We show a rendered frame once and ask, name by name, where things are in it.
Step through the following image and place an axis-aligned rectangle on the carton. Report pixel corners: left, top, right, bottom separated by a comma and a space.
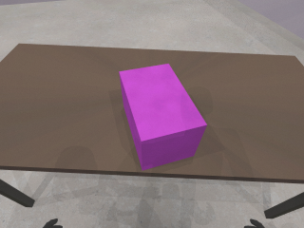
119, 64, 207, 171

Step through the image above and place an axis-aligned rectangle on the table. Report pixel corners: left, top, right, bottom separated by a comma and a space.
0, 43, 304, 219

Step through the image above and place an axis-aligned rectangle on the right robot hand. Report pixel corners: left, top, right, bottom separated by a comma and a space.
244, 218, 265, 228

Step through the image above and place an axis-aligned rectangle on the left robot hand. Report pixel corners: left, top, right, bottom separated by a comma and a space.
43, 218, 63, 228

